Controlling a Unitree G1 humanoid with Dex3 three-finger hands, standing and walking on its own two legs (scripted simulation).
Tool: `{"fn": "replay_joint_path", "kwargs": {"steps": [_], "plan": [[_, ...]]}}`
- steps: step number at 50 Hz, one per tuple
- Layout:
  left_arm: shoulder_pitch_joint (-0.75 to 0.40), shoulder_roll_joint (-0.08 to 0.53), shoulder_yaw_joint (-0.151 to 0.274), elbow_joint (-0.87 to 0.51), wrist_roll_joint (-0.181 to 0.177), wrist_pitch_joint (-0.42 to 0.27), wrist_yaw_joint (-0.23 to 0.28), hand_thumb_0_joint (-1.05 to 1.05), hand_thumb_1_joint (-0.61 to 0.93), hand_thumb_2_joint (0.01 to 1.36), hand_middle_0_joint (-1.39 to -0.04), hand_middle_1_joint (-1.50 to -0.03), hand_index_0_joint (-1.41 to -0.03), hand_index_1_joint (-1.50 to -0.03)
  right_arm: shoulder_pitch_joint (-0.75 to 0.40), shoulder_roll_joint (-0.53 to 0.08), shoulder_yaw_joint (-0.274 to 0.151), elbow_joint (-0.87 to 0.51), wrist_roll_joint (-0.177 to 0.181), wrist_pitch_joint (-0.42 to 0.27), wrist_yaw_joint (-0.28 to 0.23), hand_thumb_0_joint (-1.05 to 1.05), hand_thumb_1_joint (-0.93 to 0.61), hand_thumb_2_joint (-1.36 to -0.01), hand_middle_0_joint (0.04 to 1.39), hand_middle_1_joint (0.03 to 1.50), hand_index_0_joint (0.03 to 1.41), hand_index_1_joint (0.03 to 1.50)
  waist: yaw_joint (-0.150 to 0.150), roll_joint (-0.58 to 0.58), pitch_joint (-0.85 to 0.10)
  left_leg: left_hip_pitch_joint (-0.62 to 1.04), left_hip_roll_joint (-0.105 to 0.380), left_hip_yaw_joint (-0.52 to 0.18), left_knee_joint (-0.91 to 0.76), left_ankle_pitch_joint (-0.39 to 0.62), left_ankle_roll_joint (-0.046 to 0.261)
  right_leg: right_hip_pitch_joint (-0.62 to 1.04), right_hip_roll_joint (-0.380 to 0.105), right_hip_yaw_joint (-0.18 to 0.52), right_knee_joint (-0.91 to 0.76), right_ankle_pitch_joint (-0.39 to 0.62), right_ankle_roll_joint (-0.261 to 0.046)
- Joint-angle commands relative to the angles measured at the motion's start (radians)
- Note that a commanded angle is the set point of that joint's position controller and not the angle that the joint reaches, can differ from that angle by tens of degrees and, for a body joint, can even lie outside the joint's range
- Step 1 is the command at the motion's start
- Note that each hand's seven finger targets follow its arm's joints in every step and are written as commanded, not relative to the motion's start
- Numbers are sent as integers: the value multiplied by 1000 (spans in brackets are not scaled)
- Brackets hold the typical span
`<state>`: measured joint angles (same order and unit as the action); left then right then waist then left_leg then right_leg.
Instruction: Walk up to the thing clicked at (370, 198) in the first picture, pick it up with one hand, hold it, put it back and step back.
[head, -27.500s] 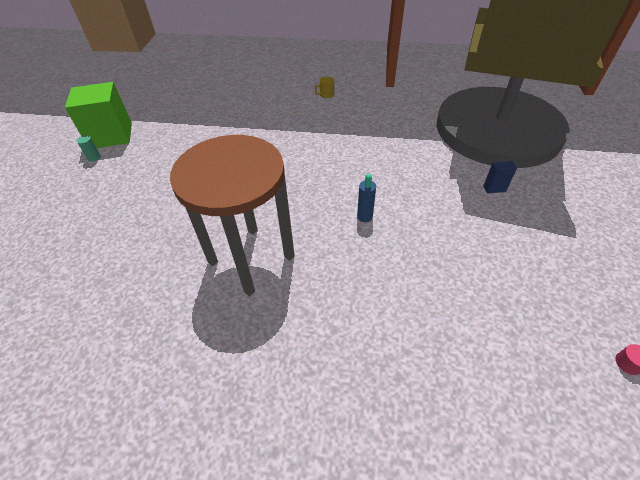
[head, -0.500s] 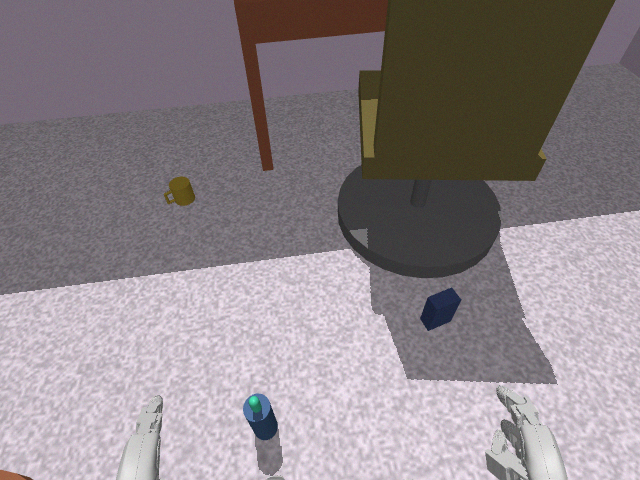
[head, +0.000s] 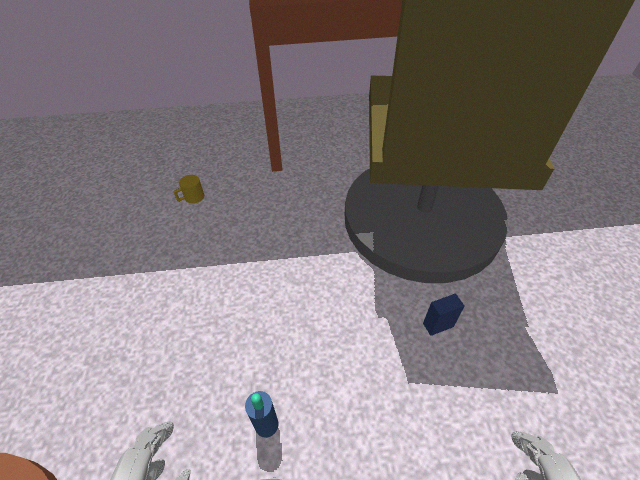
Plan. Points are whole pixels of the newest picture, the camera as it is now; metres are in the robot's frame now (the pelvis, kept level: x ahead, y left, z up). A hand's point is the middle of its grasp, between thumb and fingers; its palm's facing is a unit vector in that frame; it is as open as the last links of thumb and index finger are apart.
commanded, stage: stand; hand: left
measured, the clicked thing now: (261, 412) +0.39 +0.19 -0.62
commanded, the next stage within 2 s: none
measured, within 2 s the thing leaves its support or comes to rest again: neither
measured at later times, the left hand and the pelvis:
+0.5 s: hand out of the picture +0.04 +0.27 -0.12, palm faces -0.01 -0.94 -0.34, open 7.4 cm; pelvis -0.01 +0.02 +0.04, yaw +0 degrees
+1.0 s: hand out of the picture +0.05 +0.26 -0.12, palm faces -0.02 -0.94 -0.34, open 7.4 cm; pelvis -0.01 +0.01 +0.04, yaw +0 degrees
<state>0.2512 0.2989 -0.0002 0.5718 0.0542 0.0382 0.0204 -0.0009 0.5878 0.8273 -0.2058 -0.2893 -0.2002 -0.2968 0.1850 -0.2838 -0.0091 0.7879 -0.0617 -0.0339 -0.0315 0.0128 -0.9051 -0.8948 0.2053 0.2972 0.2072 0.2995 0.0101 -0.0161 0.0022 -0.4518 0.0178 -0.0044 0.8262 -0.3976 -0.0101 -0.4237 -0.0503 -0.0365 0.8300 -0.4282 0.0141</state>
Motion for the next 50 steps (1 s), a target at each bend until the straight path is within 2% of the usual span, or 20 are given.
{"fn": "replay_joint_path", "kwargs": {"steps": [1,2,4,5,6,9,12,14,17,18,21,23,24,27,32,33,35,37,43,50], "plan": [[-42,178,71,40,-9,-76,13,0,900,900,-200,-300,-200,-301,-34,-167,-71,-42,9,-20,14,0,-900,-900,200,300,200,300,7,14,-94,118,36,-66,-189,264,67,109,-53,91,-213,287,-62],[-56,180,71,67,-11,-77,13,0,900,900,-200,-300,-200,-301,-33,-168,-70,-25,10,-15,14,0,-900,-900,200,300,200,300,3,19,-70,118,34,-62,-215,227,65,107,-57,97,-239,253,-60],[-65,181,69,120,-14,-78,14,0,900,900,-200,-300,-200,-301,-36,-172,-69,6,11,-12,15,0,-900,-900,200,300,200,300,4,39,-66,166,45,-75,-249,255,65,116,-51,84,-255,261,-55],[-69,182,68,147,-17,-75,14,0,900,900,-200,-300,-200,-301,-32,-179,-69,23,12,-10,14,0,-900,-900,200,300,200,300,2,44,-52,164,51,-83,-282,233,61,125,-47,79,-270,237,-53],[-78,182,67,170,-19,-76,14,0,900,900,-200,-300,-200,-301,-32,-184,-69,37,14,-9,14,0,-900,-900,200,300,200,300,2,47,-65,177,56,-85,-292,269,61,162,-49,76,-277,270,-50],[-72,194,61,246,-23,-75,14,0,900,900,-200,-300,-200,-301,-34,-195,-65,86,20,-2,12,0,-900,-900,200,300,200,300,3,33,-39,202,59,-85,-345,264,51,198,-57,86,-344,278,-45],[-79,193,53,310,-26,-68,12,0,900,900,-200,-300,-200,-301,-34,-215,-60,135,24,5,11,0,-900,-900,200,300,200,300,2,54,6,196,71,-105,-430,180,46,230,-53,78,-398,214,-38],[-81,201,52,345,-28,-65,10,0,900,900,-200,-300,-200,-301,-45,-222,-57,156,26,5,11,0,-900,-900,200,300,200,300,2,58,10,224,79,-117,-474,164,45,239,-49,69,-412,219,-32],[-86,211,50,390,-26,-68,11,0,900,900,-200,-300,-200,-301,-51,-224,-56,187,30,5,12,0,-900,-900,200,300,200,300,5,35,-5,261,78,-104,-476,233,42,274,-66,76,-448,254,-28],[-99,211,48,401,-29,-67,11,0,900,900,-200,-300,-200,-301,-38,-224,-54,201,31,5,10,0,-900,-900,200,300,200,300,-4,36,2,261,83,-108,-499,231,41,277,-65,72,-448,255,-27],[-100,214,44,439,-28,-63,9,0,900,900,-200,-300,-200,-301,-52,-234,-54,225,33,8,11,0,-900,-900,200,300,200,300,1,50,48,233,85,-118,-542,139,35,273,-62,71,-470,202,-22],[-90,213,40,460,-27,-65,7,0,900,900,-200,-300,-200,-301,-59,-231,-53,239,34,9,13,0,-900,-900,200,300,200,300,5,26,43,256,84,-116,-544,154,34,269,-66,73,-487,203,-21],[-105,213,40,463,-27,-66,6,0,900,900,-200,-300,-200,-301,-48,-229,-53,244,34,9,12,0,-900,-900,200,300,200,300,-4,35,31,253,86,-113,-551,154,33,282,-68,73,-488,210,-21],[-102,210,38,483,-25,-64,6,0,900,900,-200,-300,-200,-301,-68,-234,-52,255,35,10,13,0,-900,-900,200,300,200,300,2,46,34,250,85,-117,-564,124,31,286,-67,68,-499,208,-17],[-111,217,35,504,-24,-68,7,0,900,900,-200,-300,-200,-301,-78,-225,-49,272,38,10,17,0,-900,-900,200,300,200,300,-2,6,31,295,84,-102,-550,194,29,259,-78,79,-528,195,-16],[-123,222,36,507,-27,-67,8,0,900,900,-200,-300,-200,-301,-73,-226,-48,278,38,14,18,0,-900,-900,200,300,200,300,-7,13,54,268,84,-104,-562,150,28,261,-75,79,-531,168,-15],[-123,221,35,508,-28,-68,7,0,900,900,-200,-300,-200,-301,-76,-232,-48,282,39,12,19,0,-900,-900,200,300,200,300,-7,27,29,281,82,-97,-553,182,31,280,-83,85,-536,209,-18],[-120,227,37,517,-29,-66,6,0,900,900,-200,-300,-200,-301,-80,-229,-45,287,39,14,19,0,-900,-900,200,300,200,300,-6,31,52,267,84,-104,-567,123,29,262,-74,77,-535,174,-14],[-132,228,38,521,-33,-70,4,0,900,900,-200,-300,-200,-301,-85,-232,-42,295,41,11,20,0,-900,-900,200,300,200,300,-7,25,9,308,89,-88,-549,233,30,289,-89,93,-537,243,-23],[-140,231,41,529,-35,-67,1,0,900,900,-200,-300,-200,-301,-88,-241,-37,301,43,10,19,0,-900,-900,200,300,200,300,-9,21,21,298,92,-88,-564,225,26,292,-84,88,-543,244,-20]]}}
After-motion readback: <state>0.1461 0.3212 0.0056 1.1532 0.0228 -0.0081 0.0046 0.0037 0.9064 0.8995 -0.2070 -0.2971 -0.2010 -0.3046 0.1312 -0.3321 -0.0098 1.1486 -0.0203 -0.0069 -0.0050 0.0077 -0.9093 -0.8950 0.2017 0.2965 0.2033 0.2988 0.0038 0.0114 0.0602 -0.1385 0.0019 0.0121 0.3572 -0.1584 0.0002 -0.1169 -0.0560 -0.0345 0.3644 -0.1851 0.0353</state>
